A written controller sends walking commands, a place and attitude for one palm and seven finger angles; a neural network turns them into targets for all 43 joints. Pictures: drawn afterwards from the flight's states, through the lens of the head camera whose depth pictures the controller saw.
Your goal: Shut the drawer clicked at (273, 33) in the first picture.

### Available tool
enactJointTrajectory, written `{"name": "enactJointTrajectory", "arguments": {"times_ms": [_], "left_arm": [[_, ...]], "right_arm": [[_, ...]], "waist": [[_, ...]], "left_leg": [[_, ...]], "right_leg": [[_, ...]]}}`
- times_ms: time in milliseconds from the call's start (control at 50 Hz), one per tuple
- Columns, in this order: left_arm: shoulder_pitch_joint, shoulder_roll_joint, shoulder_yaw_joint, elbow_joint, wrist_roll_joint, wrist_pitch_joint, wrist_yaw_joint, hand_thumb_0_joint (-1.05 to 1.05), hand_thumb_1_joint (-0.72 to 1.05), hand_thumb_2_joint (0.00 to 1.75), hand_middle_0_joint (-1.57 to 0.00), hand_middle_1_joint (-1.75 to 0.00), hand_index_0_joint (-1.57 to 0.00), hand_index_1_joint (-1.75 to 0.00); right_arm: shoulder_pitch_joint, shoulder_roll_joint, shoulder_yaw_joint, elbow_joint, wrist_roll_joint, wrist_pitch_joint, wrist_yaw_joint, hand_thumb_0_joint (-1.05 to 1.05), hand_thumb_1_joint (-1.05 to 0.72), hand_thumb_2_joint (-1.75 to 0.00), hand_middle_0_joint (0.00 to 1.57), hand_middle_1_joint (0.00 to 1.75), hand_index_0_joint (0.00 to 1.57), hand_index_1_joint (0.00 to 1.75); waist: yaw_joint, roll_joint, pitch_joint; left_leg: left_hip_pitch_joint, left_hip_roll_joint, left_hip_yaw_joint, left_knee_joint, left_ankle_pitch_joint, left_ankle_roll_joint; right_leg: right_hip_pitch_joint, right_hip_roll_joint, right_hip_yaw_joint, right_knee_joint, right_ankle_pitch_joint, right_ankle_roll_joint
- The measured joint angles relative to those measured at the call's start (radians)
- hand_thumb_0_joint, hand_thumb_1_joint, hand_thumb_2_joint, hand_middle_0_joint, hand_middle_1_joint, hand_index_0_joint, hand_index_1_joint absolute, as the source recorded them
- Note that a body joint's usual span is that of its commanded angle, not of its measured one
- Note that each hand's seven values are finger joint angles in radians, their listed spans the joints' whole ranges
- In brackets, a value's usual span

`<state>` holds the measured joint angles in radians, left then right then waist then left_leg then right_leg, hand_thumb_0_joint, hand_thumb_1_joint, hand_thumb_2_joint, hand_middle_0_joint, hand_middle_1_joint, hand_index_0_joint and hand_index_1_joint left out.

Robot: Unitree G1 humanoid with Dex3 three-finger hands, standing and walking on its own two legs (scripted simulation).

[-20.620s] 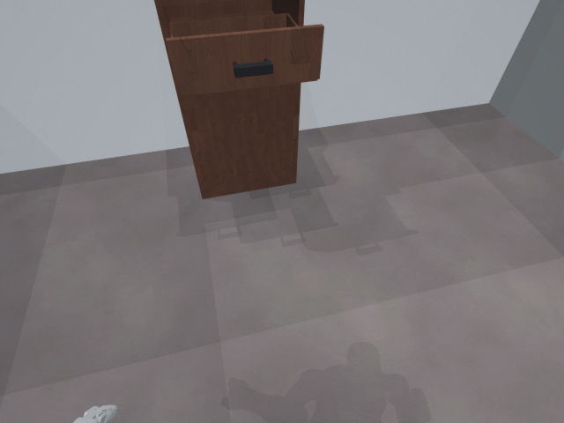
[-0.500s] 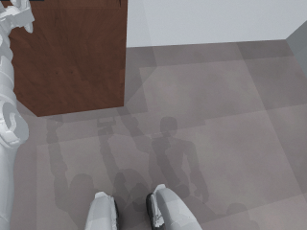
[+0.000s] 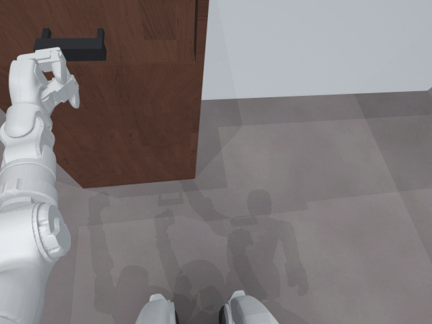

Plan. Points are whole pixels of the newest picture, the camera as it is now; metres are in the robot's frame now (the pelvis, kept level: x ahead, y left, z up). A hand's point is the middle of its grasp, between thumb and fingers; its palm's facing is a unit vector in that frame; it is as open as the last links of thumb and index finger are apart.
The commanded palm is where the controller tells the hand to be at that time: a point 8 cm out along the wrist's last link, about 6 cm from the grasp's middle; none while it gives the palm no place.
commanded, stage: draw the hand back to the body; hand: left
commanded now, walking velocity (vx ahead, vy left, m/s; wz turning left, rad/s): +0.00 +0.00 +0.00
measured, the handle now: (73, 41) +0.62 +0.21 +0.08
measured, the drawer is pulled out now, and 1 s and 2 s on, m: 0.00 0.00 0.00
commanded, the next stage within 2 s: step back with the hand held close in 1.32 s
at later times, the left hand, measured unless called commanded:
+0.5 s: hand (23, 154) +0.36 +0.21 +0.15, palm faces +0.09 -0.99 -0.10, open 3.3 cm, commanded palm +0.31 +0.26 +0.16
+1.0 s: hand out of the picture +0.21 +0.22 +0.20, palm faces +0.36 -0.87 -0.34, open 3.3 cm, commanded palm +0.15 +0.26 +0.22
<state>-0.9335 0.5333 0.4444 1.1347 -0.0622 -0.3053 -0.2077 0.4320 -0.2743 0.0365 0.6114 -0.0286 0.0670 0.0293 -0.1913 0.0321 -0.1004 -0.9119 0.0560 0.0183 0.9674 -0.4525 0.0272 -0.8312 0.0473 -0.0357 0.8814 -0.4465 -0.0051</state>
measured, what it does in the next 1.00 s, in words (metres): rises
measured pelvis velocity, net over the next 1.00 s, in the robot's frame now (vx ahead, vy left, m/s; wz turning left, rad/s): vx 0.00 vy -0.02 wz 0.03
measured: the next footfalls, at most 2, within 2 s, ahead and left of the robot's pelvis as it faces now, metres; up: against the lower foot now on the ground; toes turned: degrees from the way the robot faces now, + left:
none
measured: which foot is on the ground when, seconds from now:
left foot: down 0.00-1.00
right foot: down 0.00-1.00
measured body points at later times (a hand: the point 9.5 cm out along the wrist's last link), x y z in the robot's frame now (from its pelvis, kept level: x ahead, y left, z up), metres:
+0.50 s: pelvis +0.01 +0.00 +0.04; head +0.03 -0.01 +0.49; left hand +0.34 +0.26 +0.15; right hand +0.17 -0.23 -0.06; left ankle -0.01 +0.10 -0.68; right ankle -0.03 -0.12 -0.68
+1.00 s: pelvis +0.00 -0.02 +0.06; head -0.02 -0.05 +0.51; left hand +0.19 +0.26 +0.22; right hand +0.19 -0.23 -0.03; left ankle -0.01 +0.10 -0.68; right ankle -0.03 -0.12 -0.68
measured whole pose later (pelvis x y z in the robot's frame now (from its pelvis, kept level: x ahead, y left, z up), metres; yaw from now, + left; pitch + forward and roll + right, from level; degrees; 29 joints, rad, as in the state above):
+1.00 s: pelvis +0.00 -0.02 +0.06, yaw +2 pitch -4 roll +0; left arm 0.34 0.31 0.22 -0.25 -0.07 -0.08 0.08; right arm 0.18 -0.24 0.04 0.62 0.01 -0.04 -0.06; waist 0.04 0.08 0.02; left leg -0.11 0.01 0.03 0.41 -0.23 0.01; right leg -0.06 0.02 -0.01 0.40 -0.26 -0.02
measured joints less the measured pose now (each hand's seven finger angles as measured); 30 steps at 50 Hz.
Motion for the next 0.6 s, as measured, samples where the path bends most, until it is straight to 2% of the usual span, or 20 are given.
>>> {"name": "enactJointTrajectory", "arguments": {"times_ms": [100, 180, 300, 380, 460, 520, 600], "left_arm": [[0.226, -0.072, -0.033, -0.251, -0.055, 0.009, -0.023, 0.02, 0.9, 0.9, -1.4, -1.6, -1.4, -1.6], [0.38, -0.144, -0.075, -0.387, -0.113, 0.058, -0.031, 0.02, 0.9, 0.9, -1.4, -1.6, -1.4, -1.6], [0.526, -0.189, -0.123, -0.534, -0.132, 0.109, 0.007, 0.02, 0.9, 0.9, -1.4, -1.6, -1.4, -1.6], [0.606, -0.218, -0.173, -0.645, -0.15, 0.129, -0.008, 0.02, 0.9, 0.9, -1.4, -1.6, -1.4, -1.6], [0.656, -0.23, -0.184, -0.714, -0.177, 0.157, -0.027, 0.02, 0.9, 0.9, -1.4, -1.6, -1.4, -1.6], [0.716, -0.221, -0.225, -0.797, -0.101, 0.191, 0.07, 0.02, 0.9, 0.9, -1.4, -1.6, -1.4, -1.6], [0.815, -0.227, -0.264, -0.897, -0.046, 0.235, 0.179, 0.02, 0.9, 0.9, -1.4, -1.6, -1.4, -1.6]], "right_arm": [[-0.009, -0.002, -0.027, -0.028, 0.023, 0.004, 0.004, 0.01, -0.9, -0.9, 0.2, 0.3, 0.21, 0.3], [-0.019, 0.003, -0.025, -0.037, 0.049, -0.001, 0.001, 0.01, -0.9, -0.9, 0.2, 0.3, 0.21, 0.3], [-0.091, 0.011, -0.02, -0.053, 0.064, -0.033, -0.02, 0.01, -0.9, -0.9, 0.2, 0.3, 0.21, 0.3], [-0.133, 0.009, -0.02, -0.06, 0.069, -0.059, -0.028, 0.01, -0.9, -0.9, 0.2, 0.3, 0.2, 0.3], [-0.168, 0.012, -0.002, -0.062, 0.077, -0.076, -0.042, 0.01, -0.9, -0.9, 0.2, 0.3, 0.21, 0.3], [-0.202, 0.019, 0.002, -0.061, 0.077, -0.07, -0.056, 0.01, -0.9, -0.9, 0.2, 0.3, 0.21, 0.3], [-0.23, 0.023, 0.009, -0.057, 0.075, -0.058, -0.076, 0.01, -0.9, -0.9, 0.2, 0.3, 0.21, 0.3]], "waist": [[0.036, 0.012, -0.015], [0.074, 0.015, -0.034], [0.107, 0.015, -0.028], [0.137, 0.029, -0.015], [0.161, 0.02, -0.011], [0.176, 0.019, 0.018], [0.19, 0.023, 0.05]], "left_leg": [[0.091, 0.001, 0.012, -0.059, 0.009, 0.0], [0.198, -0.007, 0.012, -0.126, 0.018, 0.001], [0.302, -0.023, 0.005, -0.166, 0.022, 0.0], [0.361, -0.032, -0.003, -0.198, 0.04, 0.0], [0.412, -0.045, -0.001, -0.223, 0.057, -0.001], [0.473, -0.048, 0.005, -0.265, 0.08, -0.002], [0.552, -0.053, 0.011, -0.34, 0.122, -0.004]], "right_leg": [[0.082, 0.003, 0.015, -0.055, 0.022, -0.002], [0.185, -0.001, 0.02, -0.114, 0.038, 0.001], [0.297, -0.015, 0.013, -0.158, 0.025, 0.004], [0.351, -0.023, 0.006, -0.174, 0.049, 0.002], [0.407, -0.035, 0.008, -0.199, 0.036, 0.006], [0.458, -0.038, 0.014, -0.227, 0.056, 0.006], [0.529, -0.042, 0.02, -0.286, 0.091, 0.001]]}}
